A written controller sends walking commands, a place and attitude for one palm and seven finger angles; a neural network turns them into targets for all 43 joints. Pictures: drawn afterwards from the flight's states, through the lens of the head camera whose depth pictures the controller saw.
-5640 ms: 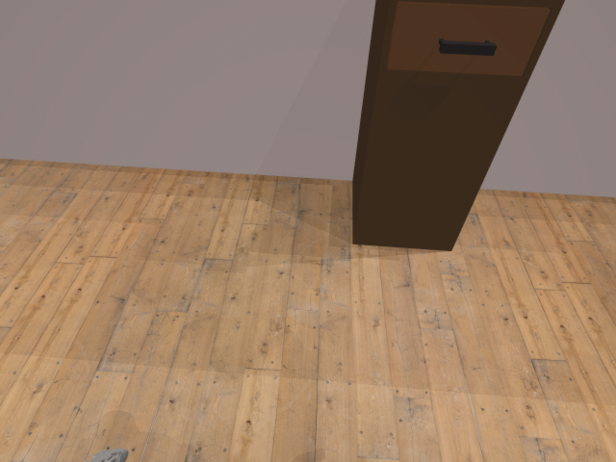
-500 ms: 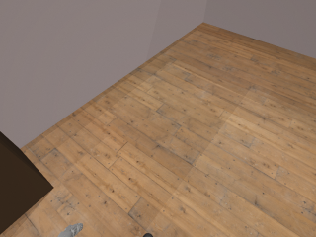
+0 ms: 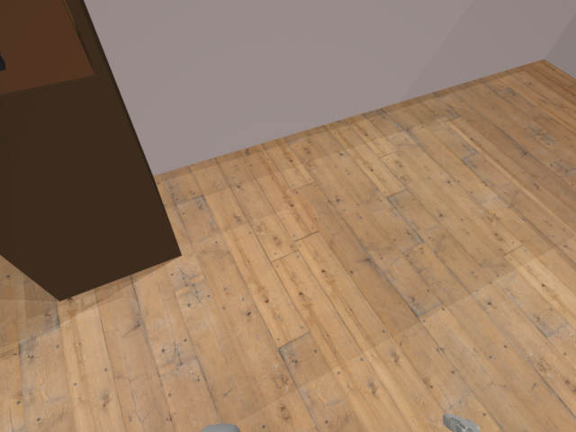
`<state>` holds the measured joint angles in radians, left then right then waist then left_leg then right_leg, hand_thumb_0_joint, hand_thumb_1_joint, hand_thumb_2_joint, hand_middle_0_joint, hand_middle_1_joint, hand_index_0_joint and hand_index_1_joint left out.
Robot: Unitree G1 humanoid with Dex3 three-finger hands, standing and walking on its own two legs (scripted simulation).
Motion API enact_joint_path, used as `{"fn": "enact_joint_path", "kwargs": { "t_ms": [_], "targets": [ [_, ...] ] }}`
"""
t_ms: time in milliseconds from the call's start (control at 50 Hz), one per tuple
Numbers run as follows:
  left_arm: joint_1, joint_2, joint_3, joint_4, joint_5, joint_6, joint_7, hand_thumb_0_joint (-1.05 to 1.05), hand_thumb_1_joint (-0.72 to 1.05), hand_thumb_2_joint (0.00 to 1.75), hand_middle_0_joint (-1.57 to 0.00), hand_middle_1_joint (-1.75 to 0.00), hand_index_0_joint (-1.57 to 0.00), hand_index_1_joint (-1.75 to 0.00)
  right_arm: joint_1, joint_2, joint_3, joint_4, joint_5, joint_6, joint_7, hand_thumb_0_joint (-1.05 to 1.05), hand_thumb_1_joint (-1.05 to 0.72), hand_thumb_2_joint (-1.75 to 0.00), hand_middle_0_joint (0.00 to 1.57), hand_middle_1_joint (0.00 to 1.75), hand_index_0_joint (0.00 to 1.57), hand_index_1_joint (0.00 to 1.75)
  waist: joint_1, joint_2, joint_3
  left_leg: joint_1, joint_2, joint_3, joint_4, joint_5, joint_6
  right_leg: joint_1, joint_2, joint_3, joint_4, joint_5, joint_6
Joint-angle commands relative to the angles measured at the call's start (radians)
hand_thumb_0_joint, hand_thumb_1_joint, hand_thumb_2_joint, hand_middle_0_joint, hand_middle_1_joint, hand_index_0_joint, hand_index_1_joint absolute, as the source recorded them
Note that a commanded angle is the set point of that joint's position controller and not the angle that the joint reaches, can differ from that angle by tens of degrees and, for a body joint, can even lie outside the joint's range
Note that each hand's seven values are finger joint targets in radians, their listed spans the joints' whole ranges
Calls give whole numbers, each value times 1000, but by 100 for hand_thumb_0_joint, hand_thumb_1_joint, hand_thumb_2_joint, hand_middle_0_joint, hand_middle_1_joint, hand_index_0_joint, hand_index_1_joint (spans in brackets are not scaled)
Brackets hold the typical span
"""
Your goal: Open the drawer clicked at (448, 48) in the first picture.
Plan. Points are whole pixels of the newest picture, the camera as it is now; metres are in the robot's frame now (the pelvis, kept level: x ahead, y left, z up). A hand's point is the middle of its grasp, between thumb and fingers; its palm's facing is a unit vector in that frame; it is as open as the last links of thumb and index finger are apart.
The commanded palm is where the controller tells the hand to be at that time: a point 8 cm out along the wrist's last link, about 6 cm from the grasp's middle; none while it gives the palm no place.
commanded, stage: turn to face it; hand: left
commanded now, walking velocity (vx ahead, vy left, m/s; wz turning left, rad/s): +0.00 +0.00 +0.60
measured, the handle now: out of the picture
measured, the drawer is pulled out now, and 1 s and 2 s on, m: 0.00 0.00 0.00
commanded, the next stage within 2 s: take the last steps up to it in 0.70 s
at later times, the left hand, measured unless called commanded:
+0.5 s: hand out of the picture +0.07 +0.19 -0.12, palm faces +0.27 -0.91 -0.30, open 7.3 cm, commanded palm none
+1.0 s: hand out of the picture -0.14 +0.19 -0.16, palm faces +0.50 -0.84 -0.20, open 7.3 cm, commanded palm none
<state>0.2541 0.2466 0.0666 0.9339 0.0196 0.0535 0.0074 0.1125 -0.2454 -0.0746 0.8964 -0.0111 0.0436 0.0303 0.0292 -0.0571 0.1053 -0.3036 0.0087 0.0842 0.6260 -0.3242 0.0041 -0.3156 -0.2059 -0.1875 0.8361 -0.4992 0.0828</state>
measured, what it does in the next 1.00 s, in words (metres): steps on the spot, turning left: right foot, then left foot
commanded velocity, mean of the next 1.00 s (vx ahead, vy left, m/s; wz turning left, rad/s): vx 0.07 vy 0.00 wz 0.36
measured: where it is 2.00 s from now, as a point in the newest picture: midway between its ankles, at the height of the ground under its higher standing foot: (244, 421)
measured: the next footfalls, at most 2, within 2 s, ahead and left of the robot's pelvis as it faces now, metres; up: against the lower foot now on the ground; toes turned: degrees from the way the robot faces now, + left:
right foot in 0.42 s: +0.07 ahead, -0.13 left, +0.00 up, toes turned +11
left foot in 0.86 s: -0.05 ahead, +0.10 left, +0.00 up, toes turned +30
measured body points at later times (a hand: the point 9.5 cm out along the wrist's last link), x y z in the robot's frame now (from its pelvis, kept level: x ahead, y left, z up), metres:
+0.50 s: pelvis -0.01 -0.03 +0.01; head +0.03 -0.06 +0.46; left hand +0.05 +0.24 -0.10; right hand +0.11 -0.27 -0.15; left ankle -0.03 +0.10 -0.67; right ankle +0.03 -0.13 -0.72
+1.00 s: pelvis -0.03 +0.02 +0.02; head -0.04 +0.05 +0.47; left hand -0.16 +0.24 -0.15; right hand +0.15 -0.16 -0.11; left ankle -0.09 +0.08 -0.72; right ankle +0.01 -0.12 -0.66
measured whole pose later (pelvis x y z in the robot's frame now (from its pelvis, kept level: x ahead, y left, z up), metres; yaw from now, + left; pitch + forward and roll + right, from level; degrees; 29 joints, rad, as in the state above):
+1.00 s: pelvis -0.03 +0.02 +0.02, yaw +27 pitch -1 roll -1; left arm 0.31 0.25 0.06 1.04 0.03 0.06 0.00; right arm 0.19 -0.18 -0.03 0.96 -0.02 0.00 0.00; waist 0.04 -0.04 0.03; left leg -0.18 0.00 0.06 0.50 -0.30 0.05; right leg -0.42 -0.10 -0.09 1.01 -0.42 0.04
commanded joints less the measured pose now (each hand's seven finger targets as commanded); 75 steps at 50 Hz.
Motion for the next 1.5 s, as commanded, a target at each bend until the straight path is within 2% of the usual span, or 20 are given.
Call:
{"fn": "enact_joint_path", "kwargs": {
  "t_ms": [0,100,240,360,380,400,420,520,720,800,820,840,860,920,1000,1220,1360,1380,1420,1480],
  "targets": [
    [-121,85,23,-142,-3,-21,14,0,90,90,-20,-30,-20,-30,176,-239,-57,-16,-8,-28,-39,0,-90,-90,20,30,20,30,-112,319,-202,300,330,-357,-220,759,191,-310,47,156,350,-65,10],
    [-67,95,27,-105,-4,-20,2,0,90,90,-20,-30,-20,-30,46,-188,-34,-61,-9,-34,-39,0,-90,-90,20,30,20,30,-48,200,-156,181,212,-276,-258,554,141,-218,91,169,266,94,19],
    [-147,90,21,-150,-6,-22,10,0,90,90,-20,-30,-20,-30,95,-198,-43,-57,-15,-23,-34,0,-90,-90,20,30,20,30,-73,200,-136,159,213,-421,-268,445,175,-174,132,187,77,63,16],
    [-29,96,23,-138,-17,-46,20,0,90,90,-20,-30,-20,-30,43,-178,-46,-75,-8,-15,-30,0,-90,-90,20,30,20,30,-6,177,-179,-19,129,-441,-137,426,106,179,175,165,-368,266,-9],
    [11,150,33,-133,-7,-59,25,0,90,90,-20,-30,-20,-30,59,-131,-40,-79,1,-16,-25,0,-90,-90,20,30,20,30,12,34,-211,-141,55,-375,-18,226,42,328,48,281,-510,300,-38],
    [16,248,50,-138,9,-64,31,0,90,90,-20,-30,-20,-30,74,-64,-28,-106,5,-17,-23,0,-90,-90,20,30,20,30,15,-274,-197,-323,-103,-164,230,-205,-45,384,-237,570,-569,387,-156],
    [9,246,45,-149,1,-56,34,0,90,90,-20,-30,-20,-30,60,-121,-41,-106,-6,-11,-26,0,-90,-90,20,30,20,30,17,-190,-188,-287,-60,-184,425,-284,-41,240,-309,565,-563,434,-236],
    [-131,115,11,-161,-2,-64,27,0,90,90,-20,-30,-20,-30,123,-88,-37,-23,-14,18,-3,0,-90,-90,20,30,20,30,-60,-122,-61,-259,4,-132,617,-33,-67,102,-92,225,-536,412,-174],
    [40,171,30,-58,15,-59,26,0,90,90,-20,-30,-20,-30,5,-39,-3,-23,2,5,-11,0,-90,-90,20,30,20,30,21,-156,-106,-113,10,-26,186,-139,-69,212,-137,180,-464,652,-218],
    [21,163,30,-25,3,-52,24,0,90,90,-20,-30,-20,-30,111,-41,8,20,2,-19,-21,0,-90,-90,20,30,20,30,-32,-129,-171,127,-7,7,-151,69,-47,160,-101,120,-352,593,-141],
    [25,130,22,-24,-8,-47,21,0,90,90,-20,-30,-20,-30,146,-84,2,32,-2,-31,-22,0,-90,-90,20,30,20,30,-52,-8,-193,259,49,-49,-255,142,-29,59,-60,85,-263,423,-95],
    [33,67,10,-43,-13,-42,14,0,90,90,-20,-30,-20,-30,185,-176,-19,31,-12,-38,-25,0,-90,-90,20,30,20,30,-70,279,-211,366,262,-335,-322,143,52,-157,62,20,-79,77,-35],
    [-30,37,-5,-73,-2,-38,10,0,90,90,-20,-30,-20,-30,229,-236,-29,40,-17,-31,-29,0,-90,-90,20,30,20,30,-102,379,-150,300,387,-484,-400,87,157,-261,118,49,83,-141,-26],
    [-76,61,4,-29,13,-35,-7,0,90,90,-20,-30,-20,-30,167,-130,1,50,-17,-47,-51,0,-90,-90,20,30,20,30,-76,296,-9,166,294,-398,-456,-131,156,-315,84,158,258,49,-49],
    [8,35,-10,38,12,-52,-24,0,90,90,-20,-30,-20,-30,190,-85,17,67,-6,-80,-55,0,-90,-90,20,30,20,30,-43,171,-25,204,220,-272,-455,50,144,-280,94,138,254,188,-36],
    [-150,-7,-18,10,2,-62,-24,0,90,90,-20,-30,-20,-30,357,-52,13,166,-12,-104,-65,0,-90,-90,20,30,20,30,-81,165,40,300,277,-253,-448,287,192,-314,78,129,-6,213,-26],
    [-50,-14,-6,52,0,-89,-25,0,90,90,-20,-30,-20,-30,350,-54,15,208,-17,-100,-63,0,-90,-90,20,30,20,30,-13,131,-11,156,218,-165,-248,390,127,79,171,41,-297,297,-74],
    [71,20,5,88,3,-100,-21,0,90,90,-20,-30,-20,-30,348,-44,16,211,-9,-104,-60,0,-90,-90,20,30,20,30,41,87,-72,98,171,-117,-92,401,95,250,149,80,-355,322,-90],
    [302,190,42,150,3,-117,-2,0,90,90,-20,-30,-20,-30,360,28,29,166,5,-112,-48,0,-90,-90,20,30,20,30,95,-253,-238,-262,-14,0,434,-237,19,574,-260,628,-535,333,-253],
    [110,96,21,107,-9,-110,8,0,90,90,-20,-30,-20,-30,257,21,9,160,-3,-89,-38,0,-90,-90,20,30,20,30,42,-60,-38,-309,102,-103,632,-86,30,221,-216,542,-670,-27,-247]
  ]
}}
